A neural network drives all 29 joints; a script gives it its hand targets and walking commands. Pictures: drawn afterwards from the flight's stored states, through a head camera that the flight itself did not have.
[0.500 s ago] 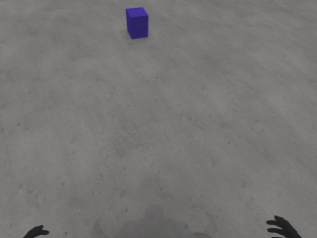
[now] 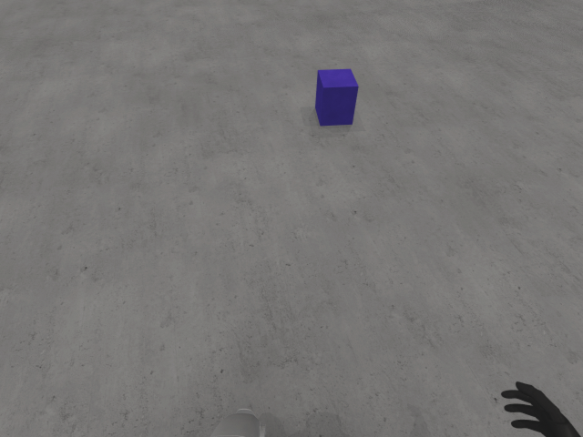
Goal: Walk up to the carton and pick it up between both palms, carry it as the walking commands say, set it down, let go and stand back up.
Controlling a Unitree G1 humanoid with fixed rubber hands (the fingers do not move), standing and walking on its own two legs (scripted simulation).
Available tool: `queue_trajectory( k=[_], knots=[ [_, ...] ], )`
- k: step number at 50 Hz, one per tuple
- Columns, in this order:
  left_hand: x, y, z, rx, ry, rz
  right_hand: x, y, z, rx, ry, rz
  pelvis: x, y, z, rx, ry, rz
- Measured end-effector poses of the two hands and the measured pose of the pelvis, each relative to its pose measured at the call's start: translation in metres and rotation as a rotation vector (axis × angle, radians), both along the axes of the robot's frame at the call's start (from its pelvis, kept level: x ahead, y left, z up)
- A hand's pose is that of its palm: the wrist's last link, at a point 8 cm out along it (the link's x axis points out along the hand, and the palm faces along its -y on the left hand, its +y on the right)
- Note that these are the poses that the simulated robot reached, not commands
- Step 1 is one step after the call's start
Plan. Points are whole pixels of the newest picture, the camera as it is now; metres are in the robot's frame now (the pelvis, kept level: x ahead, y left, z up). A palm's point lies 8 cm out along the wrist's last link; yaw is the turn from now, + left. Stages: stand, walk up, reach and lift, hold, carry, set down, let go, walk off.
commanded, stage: walk up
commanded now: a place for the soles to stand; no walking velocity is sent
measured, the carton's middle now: (335, 97) +2.03 -0.08 -0.65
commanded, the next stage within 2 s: none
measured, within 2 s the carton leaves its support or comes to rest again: neither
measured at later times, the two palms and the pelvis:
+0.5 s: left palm (135, 248) +0.43 +0.36 -0.08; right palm (518, 319) +0.34 -0.32 -0.06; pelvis +0.29 +0.03 +0.00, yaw +1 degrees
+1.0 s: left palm (153, 201) +0.60 +0.39 -0.13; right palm (448, 168) +0.71 -0.29 -0.06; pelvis +0.56 +0.05 -0.03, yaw +1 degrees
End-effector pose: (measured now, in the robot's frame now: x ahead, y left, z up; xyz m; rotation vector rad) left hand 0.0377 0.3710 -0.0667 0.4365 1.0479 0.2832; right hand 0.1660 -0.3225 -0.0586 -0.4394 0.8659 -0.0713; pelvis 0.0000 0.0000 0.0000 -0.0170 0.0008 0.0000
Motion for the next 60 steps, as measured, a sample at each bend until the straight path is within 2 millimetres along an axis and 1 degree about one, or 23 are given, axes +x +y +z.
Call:
queue_trajectory(
  k=[2, 4, 6, 8, 10, 14, 19, 22, 24, 27, 29, 31, 32, 34, 39, 41, 43, 45, 47, 49, 52, 56, 60],
  knots=[
    [0.007, 0.008, -0.008, -0.013, 0.032, 0.033, 0.041, 0.006, 0.009, -0.017, -0.021, 0.022, 0.027, 0.005, -0.001, -0.004, 0.004, 0.013],
    [0.021, 0.014, -0.020, -0.031, 0.052, 0.058, 0.084, 0.015, 0.014, -0.035, -0.048, 0.039, 0.056, 0.014, -0.007, -0.011, 0.007, 0.022],
    [0.043, 0.021, -0.036, -0.048, 0.063, 0.071, 0.124, 0.025, 0.015, -0.059, -0.084, 0.053, 0.085, 0.025, -0.017, -0.012, 0.009, 0.029],
    [0.073, 0.021, -0.049, -0.073, 0.061, 0.078, 0.150, 0.035, 0.013, -0.078, -0.107, 0.055, 0.108, 0.034, -0.022, 0.013, 0.007, 0.042],
    [0.110, 0.013, -0.053, -0.102, 0.046, 0.047, 0.161, 0.042, 0.012, -0.072, -0.107, 0.028, 0.128, 0.039, -0.019, 0.012, 0.002, 0.051],
    [0.189, 0.002, -0.048, -0.150, -0.007, -0.033, 0.156, 0.042, 0.012, -0.066, -0.040, -0.058, 0.169, 0.041, -0.007, 0.025, -0.008, 0.044],
    [0.280, -0.004, -0.035, -0.161, -0.039, -0.109, 0.148, 0.025, 0.009, -0.084, 0.058, -0.140, 0.220, 0.041, 0.000, 0.043, -0.012, 0.032],
    [0.335, -0.008, -0.025, -0.151, -0.055, -0.152, 0.155, 0.012, 0.004, -0.091, 0.095, -0.181, 0.254, 0.038, 0.001, 0.046, -0.011, 0.019],
    [0.374, -0.013, -0.019, -0.140, -0.073, -0.172, 0.167, 0.003, -0.002, -0.089, 0.108, -0.206, 0.280, 0.035, -0.001, 0.046, -0.008, 0.013],
    [0.435, -0.022, -0.010, -0.115, -0.118, -0.193, 0.196, -0.012, -0.015, -0.085, 0.122, -0.232, 0.323, 0.025, -0.008, 0.046, 0.005, 0.014],
    [0.476, -0.028, -0.006, -0.088, -0.167, -0.201, 0.221, -0.022, -0.028, -0.085, 0.135, -0.233, 0.351, 0.017, -0.017, 0.035, 0.012, 0.016],
    [0.504, -0.034, -0.001, -0.063, -0.214, -0.200, 0.252, -0.022, -0.037, -0.071, 0.144, -0.221, 0.372, 0.011, -0.020, 0.019, 0.012, 0.021],
    [0.512, -0.034, 0.002, -0.059, -0.228, -0.190, 0.270, -0.019, -0.038, -0.062, 0.140, -0.204, 0.381, 0.009, -0.019, 0.021, 0.007, 0.025],
    [0.517, -0.033, 0.005, -0.054, -0.229, -0.150, 0.309, -0.011, -0.038, -0.045, 0.121, -0.154, 0.399, 0.008, -0.014, 0.018, -0.003, 0.034],
    [0.502, -0.018, -0.002, -0.046, -0.114, -0.053, 0.405, 0.010, -0.028, -0.014, 0.063, -0.057, 0.446, 0.013, -0.007, 0.002, -0.014, 0.039],
    [0.496, -0.008, -0.008, -0.053, -0.066, -0.016, 0.440, 0.019, -0.022, -0.012, 0.050, -0.023, 0.466, 0.017, -0.006, -0.004, -0.017, 0.041],
    [0.495, 0.003, -0.017, -0.062, -0.030, 0.016, 0.474, 0.029, -0.016, -0.020, 0.034, 0.003, 0.488, 0.023, -0.007, -0.007, -0.018, 0.042],
    [0.502, 0.014, -0.028, -0.070, -0.007, 0.037, 0.505, 0.035, -0.011, -0.041, 0.010, 0.016, 0.513, 0.031, -0.013, -0.008, -0.021, 0.039],
    [0.519, 0.024, -0.045, -0.076, 0.006, 0.040, 0.531, 0.036, -0.010, -0.078, -0.030, 0.005, 0.537, 0.042, -0.025, -0.005, -0.021, 0.030],
    [0.545, 0.024, -0.057, -0.093, 0.018, 0.029, 0.543, 0.036, -0.008, -0.099, -0.057, -0.025, 0.554, 0.046, -0.030, 0.015, -0.022, 0.021],
    [0.594, 0.014, -0.061, -0.124, 0.011, -0.039, 0.544, 0.032, 0.001, -0.110, -0.050, -0.086, 0.575, 0.047, -0.024, 0.029, -0.031, 0.010],
    [0.658, 0.002, -0.051, -0.156, -0.018, -0.116, 0.538, 0.020, 0.010, -0.131, 0.006, -0.152, 0.605, 0.046, -0.012, 0.028, -0.028, -0.005],
    [0.712, -0.002, -0.033, -0.140, -0.032, -0.156, 0.539, 0.001, 0.009, -0.141, 0.063, -0.202, 0.637, 0.042, -0.007, 0.021, -0.019, -0.014]
  ],
)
